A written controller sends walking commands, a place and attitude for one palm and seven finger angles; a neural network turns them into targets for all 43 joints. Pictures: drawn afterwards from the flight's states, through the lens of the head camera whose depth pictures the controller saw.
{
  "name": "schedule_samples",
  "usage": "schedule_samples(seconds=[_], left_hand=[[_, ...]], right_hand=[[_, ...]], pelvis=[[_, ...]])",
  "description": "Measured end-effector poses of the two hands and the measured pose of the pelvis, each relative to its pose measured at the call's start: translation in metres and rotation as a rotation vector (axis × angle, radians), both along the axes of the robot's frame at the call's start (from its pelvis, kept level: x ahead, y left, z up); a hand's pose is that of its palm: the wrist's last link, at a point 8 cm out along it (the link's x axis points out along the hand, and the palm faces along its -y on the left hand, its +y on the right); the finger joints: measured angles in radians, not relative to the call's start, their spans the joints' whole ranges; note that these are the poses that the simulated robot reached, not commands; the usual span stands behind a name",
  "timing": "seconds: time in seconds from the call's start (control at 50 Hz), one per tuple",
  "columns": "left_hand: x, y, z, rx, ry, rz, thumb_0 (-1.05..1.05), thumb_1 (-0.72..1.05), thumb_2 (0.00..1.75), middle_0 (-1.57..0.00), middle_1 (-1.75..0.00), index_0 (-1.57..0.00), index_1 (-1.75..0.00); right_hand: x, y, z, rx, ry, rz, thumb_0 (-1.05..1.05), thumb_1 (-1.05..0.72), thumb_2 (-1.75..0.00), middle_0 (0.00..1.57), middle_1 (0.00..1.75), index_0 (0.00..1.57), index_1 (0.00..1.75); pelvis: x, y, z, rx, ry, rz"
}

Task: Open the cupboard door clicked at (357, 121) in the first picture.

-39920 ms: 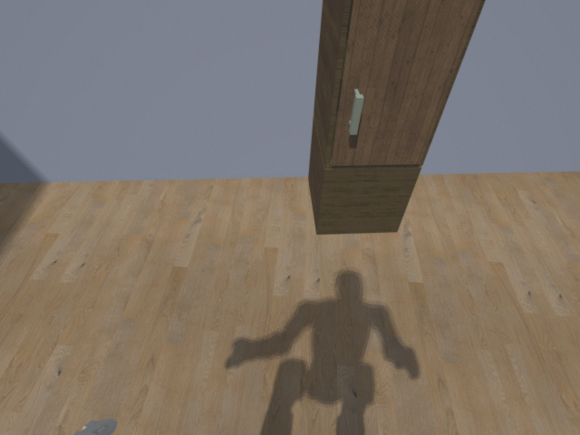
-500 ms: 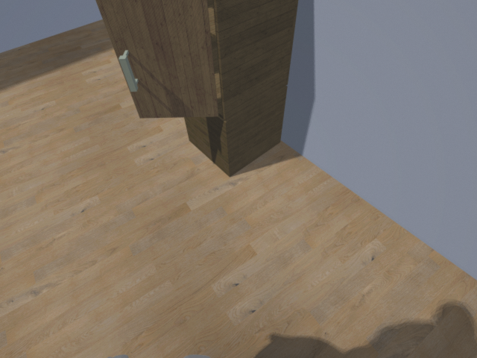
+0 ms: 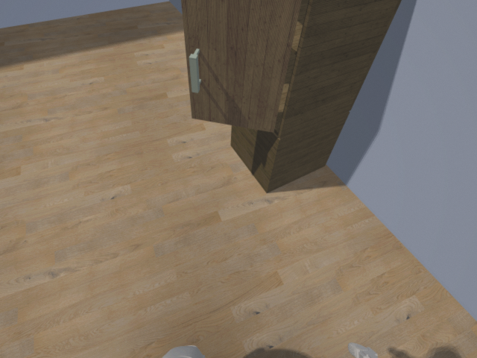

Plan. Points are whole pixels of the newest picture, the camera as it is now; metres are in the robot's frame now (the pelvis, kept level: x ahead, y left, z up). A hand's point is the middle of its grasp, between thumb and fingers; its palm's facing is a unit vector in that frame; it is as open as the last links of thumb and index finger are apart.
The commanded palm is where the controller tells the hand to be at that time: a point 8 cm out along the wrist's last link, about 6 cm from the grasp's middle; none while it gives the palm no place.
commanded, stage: take the last steps up to it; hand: left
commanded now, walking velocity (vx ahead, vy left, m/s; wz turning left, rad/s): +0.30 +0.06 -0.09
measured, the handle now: (196, 70) +0.95 +0.24 -0.09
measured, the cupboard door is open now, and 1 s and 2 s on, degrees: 49 49 49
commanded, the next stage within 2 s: come to a stop and stand still in 0.80 s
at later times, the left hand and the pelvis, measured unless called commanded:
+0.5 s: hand (179, 270) +0.29 +0.15 -0.14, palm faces -0.04 -0.98 -0.20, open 7.3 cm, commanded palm none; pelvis +0.17 -0.01 +0.01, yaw -3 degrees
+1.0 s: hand (154, 256) +0.32 +0.22 -0.17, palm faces +0.03 -0.99 -0.14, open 7.4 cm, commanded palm none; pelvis +0.33 +0.05 +0.02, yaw -3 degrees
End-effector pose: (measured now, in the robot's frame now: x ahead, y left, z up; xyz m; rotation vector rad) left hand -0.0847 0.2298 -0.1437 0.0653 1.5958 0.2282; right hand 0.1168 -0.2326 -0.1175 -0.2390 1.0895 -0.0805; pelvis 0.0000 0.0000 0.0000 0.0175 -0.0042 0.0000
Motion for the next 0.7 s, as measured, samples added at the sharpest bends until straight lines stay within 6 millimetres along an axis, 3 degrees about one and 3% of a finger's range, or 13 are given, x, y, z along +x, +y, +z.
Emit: schedule_samples(seconds=[0.08, 0.18, 0.3, 0.4, 0.44, 0.5, 0.7], left_hand=[[0.075, 0.02, 0.008, 0.021, -0.131, -0.047, 0.01, 0.91, 0.9, -0.2, -0.3, -0.2, -0.3], [0.178, 0.027, 0.025, 0.036, -0.317, -0.116, 0.01, 0.91, 0.9, -0.2, -0.3, -0.2, -0.3], [0.285, 0.012, 0.038, 0.033, -0.458, -0.205, 0.01, 0.91, 0.9, -0.2, -0.3, -0.2, -0.3], [0.355, -0.012, 0.035, 0.033, -0.52, -0.275, 0.01, 0.91, 0.9, -0.2, -0.3, -0.2, -0.3], [0.368, -0.021, 0.033, 0.03, -0.537, -0.277, 0.01, 0.91, 0.9, -0.2, -0.3, -0.2, -0.3], [0.366, -0.027, 0.034, 0.025, -0.508, -0.24, 0.01, 0.91, 0.9, -0.2, -0.3, -0.2, -0.3], [0.326, 0.003, 0.029, 0.038, -0.26, -0.118, -0.01, 0.95, 0.9, -0.2, -0.3, -0.2, -0.3]], right_hand=[[-0.01, 0.019, 0.003, 0.017, 0.054, -0.048, 0.0, -0.92, -0.9, 0.2, 0.3, 0.2, 0.3], [-0.03, 0.015, 0.003, 0.009, 0.138, -0.123, -0.01, -0.95, -0.9, 0.21, 0.3, 0.2, 0.3], [-0.058, 0.016, -0.007, 0.043, 0.294, -0.2, -0.01, -0.93, -0.9, 0.2, 0.3, 0.2, 0.3], [-0.066, 0.014, -0.022, 0.086, 0.41, -0.262, 0.0, -0.92, -0.9, 0.2, 0.3, 0.2, 0.3], [-0.059, 0.011, -0.025, 0.099, 0.443, -0.272, 0.0, -0.92, -0.9, 0.2, 0.3, 0.2, 0.3], [-0.028, 0.004, -0.02, 0.096, 0.433, -0.263, 0.0, -0.91, -0.9, 0.2, 0.3, 0.2, 0.3], [0.139, -0.002, 0.001, 0.057, 0.198, -0.169, 0.01, -0.92, -0.9, 0.2, 0.3, 0.19, 0.3]], pelvis=[[0.022, 0.01, 0.012, 0.002, 0.0, -0.009], [0.053, 0.018, 0.02, 0.013, -0.001, -0.025], [0.095, 0.013, 0.019, 0.024, -0.003, -0.042], [0.138, -0.004, 0.007, 0.025, -0.006, -0.061], [0.15, -0.01, 0.004, 0.009, -0.015, -0.055], [0.169, -0.014, 0.011, 0.0, -0.028, -0.047], [0.235, -0.003, 0.025, -0.017, -0.007, -0.034]])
